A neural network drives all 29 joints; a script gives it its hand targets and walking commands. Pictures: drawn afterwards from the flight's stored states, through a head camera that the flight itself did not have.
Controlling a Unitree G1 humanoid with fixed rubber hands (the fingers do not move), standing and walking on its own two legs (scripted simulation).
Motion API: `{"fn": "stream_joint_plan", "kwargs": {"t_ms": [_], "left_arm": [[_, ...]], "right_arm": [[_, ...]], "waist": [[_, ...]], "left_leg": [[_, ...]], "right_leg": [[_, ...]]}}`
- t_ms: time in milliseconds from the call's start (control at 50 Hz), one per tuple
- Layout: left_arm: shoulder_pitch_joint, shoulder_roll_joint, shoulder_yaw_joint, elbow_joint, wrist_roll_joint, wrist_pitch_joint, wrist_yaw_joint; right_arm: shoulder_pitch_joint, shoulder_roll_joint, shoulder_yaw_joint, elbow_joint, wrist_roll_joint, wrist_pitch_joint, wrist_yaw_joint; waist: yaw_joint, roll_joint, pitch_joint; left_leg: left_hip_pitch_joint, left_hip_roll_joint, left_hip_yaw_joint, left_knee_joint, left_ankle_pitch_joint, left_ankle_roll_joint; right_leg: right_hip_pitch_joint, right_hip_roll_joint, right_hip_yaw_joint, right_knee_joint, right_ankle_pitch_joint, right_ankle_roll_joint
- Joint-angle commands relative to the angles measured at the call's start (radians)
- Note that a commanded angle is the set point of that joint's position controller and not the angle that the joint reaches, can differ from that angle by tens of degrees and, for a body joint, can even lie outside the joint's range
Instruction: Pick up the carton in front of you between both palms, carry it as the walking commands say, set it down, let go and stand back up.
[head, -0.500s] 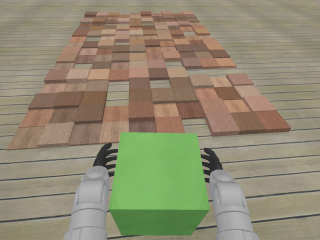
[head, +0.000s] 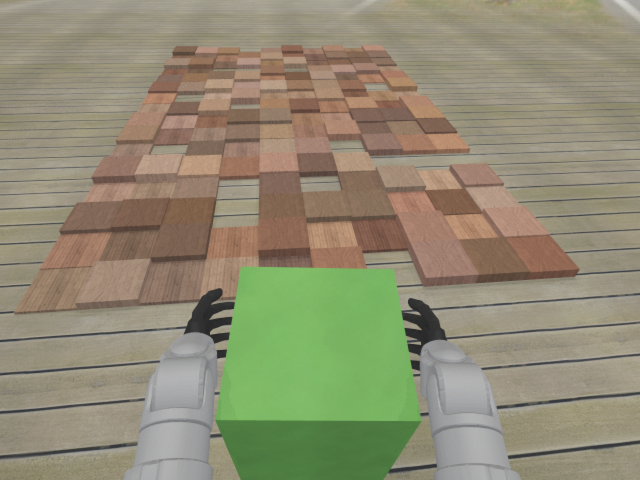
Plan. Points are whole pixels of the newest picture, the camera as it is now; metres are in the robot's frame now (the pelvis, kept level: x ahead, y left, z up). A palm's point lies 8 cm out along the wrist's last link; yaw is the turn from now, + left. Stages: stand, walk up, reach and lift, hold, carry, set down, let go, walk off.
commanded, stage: hold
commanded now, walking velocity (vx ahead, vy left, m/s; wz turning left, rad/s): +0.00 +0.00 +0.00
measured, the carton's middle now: (315, 378) +0.30 +0.00 -0.03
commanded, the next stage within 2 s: carry in 0.28 s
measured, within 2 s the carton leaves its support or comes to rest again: neither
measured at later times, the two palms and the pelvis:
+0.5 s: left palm (180, 322) +0.31 +0.18 +0.07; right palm (410, 319) +0.32 -0.12 +0.07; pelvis +0.02 +0.02 -0.01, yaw +1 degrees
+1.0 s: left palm (213, 215) +0.51 +0.17 +0.09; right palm (391, 213) +0.53 -0.13 +0.08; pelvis +0.26 +0.00 +0.00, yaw +4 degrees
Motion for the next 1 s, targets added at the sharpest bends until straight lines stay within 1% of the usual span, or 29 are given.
{"fn": "stream_joint_plan", "kwargs": {"t_ms": [0, 240, 260, 280, 300, 320, 340, 360, 400, 420, 440, 460, 480, 500, 520, 540, 580, 660, 700, 720, 740, 760, 780, 800, 820, 840, 860, 900, 980], "left_arm": [[-0.451, -0.942, -0.504, 0.007, -0.255, -0.014, -0.253], [-0.511, -0.941, -0.475, 0.072, -0.235, -0.023, -0.268], [-0.527, -0.93, -0.489, 0.065, -0.247, -0.015, -0.265], [-0.519, -0.929, -0.49, 0.057, -0.253, -0.012, -0.261], [-0.518, -0.933, -0.51, 0.031, -0.263, -0.007, -0.255], [-0.525, -0.934, -0.522, 0.002, -0.271, -0.002, -0.248], [-0.522, -0.935, -0.541, -0.025, -0.281, 0.008, -0.239], [-0.505, -0.936, -0.564, -0.045, -0.294, 0.021, -0.227], [-0.481, -0.918, -0.625, -0.122, -0.322, 0.058, -0.205], [-0.478, -0.909, -0.649, -0.158, -0.342, 0.083, -0.194], [-0.498, -0.894, -0.678, -0.21, -0.368, 0.115, -0.189], [-0.533, -0.888, -0.713, -0.24, -0.399, 0.148, -0.187], [-0.55, -0.885, -0.749, -0.269, -0.432, 0.18, -0.186], [-0.562, -0.889, -0.778, -0.293, -0.468, 0.211, -0.185], [-0.555, -0.891, -0.798, -0.311, -0.5, 0.239, -0.183], [-0.54, -0.889, -0.816, -0.333, -0.527, 0.265, -0.179], [-0.506, -0.884, -0.836, -0.377, -0.565, 0.311, -0.172], [-0.406, -0.885, -0.834, -0.459, -0.583, 0.394, -0.159], [-0.354, -0.881, -0.823, -0.491, -0.573, 0.426, -0.156], [-0.333, -0.875, -0.816, -0.509, -0.566, 0.439, -0.156], [-0.309, -0.874, -0.809, -0.521, -0.558, 0.45, -0.154], [-0.271, -0.853, -0.796, -0.533, -0.54, 0.46, -0.152], [-0.257, -0.847, -0.784, -0.516, -0.517, 0.462, -0.149], [-0.298, -0.875, -0.785, -0.54, -0.53, 0.466, -0.147], [-0.331, -0.888, -0.79, -0.571, -0.544, 0.471, -0.143], [-0.361, -0.893, -0.795, -0.599, -0.557, 0.477, -0.141], [-0.396, -0.893, -0.8, -0.616, -0.569, 0.481, -0.139], [-0.392, -0.895, -0.813, -0.617, -0.591, 0.493, -0.142], [-0.349, -0.874, -0.822, -0.587, -0.606, 0.506, -0.16]], "right_arm": [[-0.564, 0.901, 0.502, -0.085, 0.268, -0.071, 0.241], [-0.617, 0.927, 0.479, -0.018, 0.255, -0.075, 0.245], [-0.637, 0.918, 0.497, -0.029, 0.27, -0.069, 0.24], [-0.644, 0.923, 0.495, -0.035, 0.278, -0.067, 0.236], [-0.65, 0.927, 0.518, -0.059, 0.294, -0.064, 0.233], [-0.67, 0.932, 0.54, -0.085, 0.31, -0.059, 0.231], [-0.679, 0.941, 0.567, -0.106, 0.332, -0.051, 0.229], [-0.687, 0.938, 0.597, -0.132, 0.357, -0.042, 0.227], [-0.679, 0.934, 0.655, -0.189, 0.406, -0.01, 0.222], [-0.675, 0.928, 0.678, -0.211, 0.434, 0.016, 0.219], [-0.649, 0.906, 0.694, -0.236, 0.444, 0.044, 0.209], [-0.627, 0.888, 0.692, -0.256, 0.446, 0.075, 0.198], [-0.597, 0.866, 0.699, -0.274, 0.446, 0.11, 0.184], [-0.593, 0.834, 0.699, -0.317, 0.453, 0.141, 0.172], [-0.595, 0.812, 0.708, -0.366, 0.467, 0.17, 0.161], [-0.595, 0.807, 0.724, -0.409, 0.483, 0.198, 0.151], [-0.581, 0.816, 0.752, -0.474, 0.516, 0.246, 0.139], [-0.473, 0.827, 0.776, -0.552, 0.548, 0.333, 0.139], [-0.448, 0.841, 0.783, -0.578, 0.558, 0.367, 0.147], [-0.424, 0.848, 0.786, -0.59, 0.562, 0.381, 0.152], [-0.405, 0.847, 0.786, -0.598, 0.568, 0.392, 0.156], [-0.403, 0.841, 0.788, -0.616, 0.578, 0.407, 0.162], [-0.441, 0.85, 0.796, -0.65, 0.59, 0.425, 0.168], [-0.499, 0.837, 0.806, -0.668, 0.607, 0.434, 0.173], [-0.531, 0.841, 0.812, -0.678, 0.629, 0.439, 0.178], [-0.538, 0.853, 0.813, -0.677, 0.643, 0.441, 0.18], [-0.543, 0.863, 0.811, -0.678, 0.651, 0.44, 0.179], [-0.511, 0.868, 0.803, -0.661, 0.639, 0.444, 0.169], [-0.416, 0.861, 0.78, -0.609, 0.581, 0.446, 0.147]], "waist": [[-0.001, 0.003, -0.189], [0.001, -0.006, -0.2], [-0.003, -0.065, -0.223], [-0.001, -0.079, -0.246], [0.0, -0.095, -0.225], [0.004, -0.134, -0.222], [0.008, -0.174, -0.233], [0.01, -0.168, -0.257], [0.005, -0.114, -0.316], [0.0, -0.076, -0.342], [-0.01, 0.094, -0.338], [-0.026, 0.267, -0.275], [-0.023, 0.227, -0.221], [-0.026, 0.159, -0.218], [-0.027, 0.11, -0.247], [-0.029, 0.098, -0.282], [-0.028, 0.14, -0.327], [-0.034, 0.161, -0.321], [-0.022, 0.136, -0.326], [-0.018, 0.095, -0.349], [-0.008, 0.051, -0.391], [0.016, -0.114, -0.45], [0.018, -0.322, -0.416], [0.016, -0.228, -0.366], [0.016, -0.143, -0.349], [0.016, -0.062, -0.351], [0.014, -0.044, -0.342], [0.013, -0.081, -0.332], [0.014, -0.119, -0.293]], "left_leg": [[-0.047, -0.064, 0.005, -0.061, 0.064, 0.002], [-0.067, -0.066, 0.016, -0.056, 0.012, 0.006], [-0.185, 0.093, 0.015, 0.034, -0.123, 0.005], [-0.198, 0.068, 0.008, 0.047, -0.288, 0.004], [-0.266, 0.047, 0.033, 0.085, -0.411, 0.0], [-0.309, 0.017, 0.083, 0.169, -0.41, -0.008], [-0.319, -0.001, 0.137, 0.279, -0.284, -0.012], [-0.31, 0.017, 0.149, 0.277, -0.226, -0.011], [-0.184, 0.015, 0.17, 0.113, -0.184, 0.001], [-0.055, 0.032, 0.15, 0.01, -0.184, 0.012], [-0.012, 0.171, -0.081, -0.096, -0.39, 0.056], [0.061, 0.33, -0.342, -0.221, -0.555, 0.129], [0.063, 0.393, -0.436, -0.247, -0.506, 0.177], [0.058, 0.393, -0.404, -0.239, -0.405, 0.199], [0.085, 0.378, -0.33, -0.227, -0.305, 0.191], [0.11, 0.339, -0.231, -0.208, -0.208, 0.174], [0.116, 0.274, -0.104, -0.175, -0.083, 0.149], [0.071, 0.255, -0.024, -0.136, 0.017, 0.149], [-0.024, 0.226, 0.05, -0.047, 0.037, 0.126], [-0.127, 0.201, 0.095, 0.043, 0.046, 0.102], [-0.278, 0.179, 0.14, 0.172, 0.057, 0.071], [-0.473, 0.129, 0.209, 0.436, -0.114, 0.02], [-0.759, 0.028, 0.219, 0.62, -0.305, 0.005], [-0.822, 0.086, 0.13, 0.738, -0.329, 0.028], [-0.816, 0.12, 0.108, 0.784, -0.314, 0.035], [-0.793, 0.151, 0.095, 0.774, -0.248, 0.037], [-0.766, 0.168, 0.096, 0.711, -0.192, 0.033], [-0.695, 0.156, 0.142, 0.584, -0.112, 0.013], [-0.603, 0.113, 0.228, 0.324, 0.004, -0.007]], "right_leg": [[0.055, 0.077, -0.006, -0.039, 0.047, -0.009], [0.057, 0.069, -0.007, -0.036, 0.007, -0.006], [-0.07, -0.11, 0.008, 0.001, -0.16, -0.006], [-0.103, -0.119, 0.055, -0.055, -0.375, -0.021], [-0.144, -0.136, 0.091, -0.097, -0.563, -0.035], [-0.148, -0.169, 0.142, -0.134, -0.637, -0.058], [-0.148, -0.216, 0.198, -0.157, -0.589, -0.084], [-0.162, -0.245, 0.213, -0.156, -0.5, -0.106], [-0.213, -0.213, 0.116, -0.08, -0.426, -0.104], [-0.295, -0.173, 0.056, 0.011, -0.446, -0.092], [-0.415, -0.083, -0.074, 0.198, -0.43, -0.044], [-0.613, -0.01, -0.177, 0.404, -0.356, 0.0], [-0.706, -0.056, -0.129, 0.469, -0.312, -0.007], [-0.715, -0.082, -0.11, 0.479, -0.289, -0.009], [-0.702, -0.09, -0.111, 0.457, -0.258, -0.008], [-0.673, -0.081, -0.135, 0.424, -0.212, -0.005], [-0.607, -0.052, -0.182, 0.359, -0.154, 0.006], [-0.502, -0.024, -0.247, 0.183, -0.115, 0.013], [-0.319, -0.003, -0.302, 0.048, -0.006, 0.015], [-0.14, 0.003, -0.315, 0.014, 0.012, 0.006], [0.075, -0.06, -0.247, 0.025, -0.016, -0.019], [0.254, -0.278, 0.061, -0.056, -0.249, -0.086], [0.365, -0.466, 0.397, -0.124, -0.319, -0.218], [0.298, -0.498, 0.441, -0.141, -0.261, -0.256], [0.229, -0.471, 0.379, -0.139, -0.204, -0.248], [0.18, -0.439, 0.292, -0.156, -0.211, -0.219], [0.136, -0.411, 0.211, -0.185, -0.231, -0.187], [0.085, -0.355, 0.059, -0.211, -0.14, -0.153], [0.063, -0.285, -0.103, -0.189, 0.055, -0.134]]}}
